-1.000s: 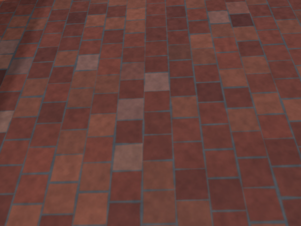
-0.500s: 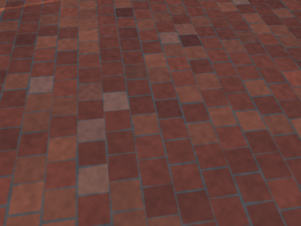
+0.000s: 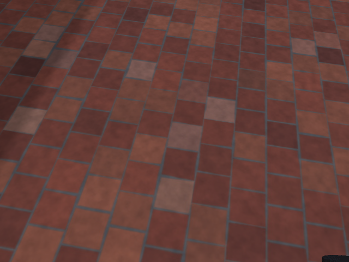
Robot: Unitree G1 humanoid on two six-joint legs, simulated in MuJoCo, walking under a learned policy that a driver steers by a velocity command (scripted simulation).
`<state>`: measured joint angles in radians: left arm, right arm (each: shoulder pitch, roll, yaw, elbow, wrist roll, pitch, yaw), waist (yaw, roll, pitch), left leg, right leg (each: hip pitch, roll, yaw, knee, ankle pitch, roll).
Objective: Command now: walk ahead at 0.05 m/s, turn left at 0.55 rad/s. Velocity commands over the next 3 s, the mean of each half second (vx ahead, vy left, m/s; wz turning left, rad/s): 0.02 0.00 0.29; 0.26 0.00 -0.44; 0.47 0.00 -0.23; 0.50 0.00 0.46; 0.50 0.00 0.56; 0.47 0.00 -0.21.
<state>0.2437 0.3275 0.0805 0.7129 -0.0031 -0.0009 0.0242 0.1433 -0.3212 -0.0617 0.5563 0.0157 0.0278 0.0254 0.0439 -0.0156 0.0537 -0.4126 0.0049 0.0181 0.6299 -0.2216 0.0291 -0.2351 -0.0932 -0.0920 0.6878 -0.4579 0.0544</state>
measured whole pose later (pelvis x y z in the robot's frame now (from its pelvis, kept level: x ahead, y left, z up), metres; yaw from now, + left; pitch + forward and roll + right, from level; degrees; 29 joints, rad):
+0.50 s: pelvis +0.06 +0.00 +0.01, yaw +7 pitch +0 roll +0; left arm 0.19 0.27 0.03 0.72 0.00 0.00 0.01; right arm 0.16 -0.24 -0.01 0.65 -0.03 0.00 0.00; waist 0.01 0.01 0.02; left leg -0.27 -0.09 -0.08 0.54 -0.27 0.04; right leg -0.28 -0.01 0.07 0.54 -0.27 0.03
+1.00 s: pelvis +0.18 -0.08 -0.01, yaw -9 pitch +2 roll +1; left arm 0.13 0.31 0.05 0.57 -0.03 -0.03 -0.03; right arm 0.35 -0.34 -0.08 0.74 0.01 -0.05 0.00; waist -0.07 0.01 0.03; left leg -0.18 0.09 0.05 0.84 -0.51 -0.05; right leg -0.47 0.00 -0.03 0.69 -0.25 -0.06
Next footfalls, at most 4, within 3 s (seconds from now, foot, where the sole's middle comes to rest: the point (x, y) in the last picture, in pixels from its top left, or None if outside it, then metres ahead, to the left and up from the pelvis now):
0.42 right None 0.12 -0.13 -0.76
0.96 right None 0.27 -0.19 -0.76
1.48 left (203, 213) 0.63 -0.09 -0.76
1.94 right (258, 164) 0.88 -0.33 -0.76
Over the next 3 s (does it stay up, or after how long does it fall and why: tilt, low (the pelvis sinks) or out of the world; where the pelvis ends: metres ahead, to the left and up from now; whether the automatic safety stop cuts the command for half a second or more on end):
stays up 1.28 -0.08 -0.01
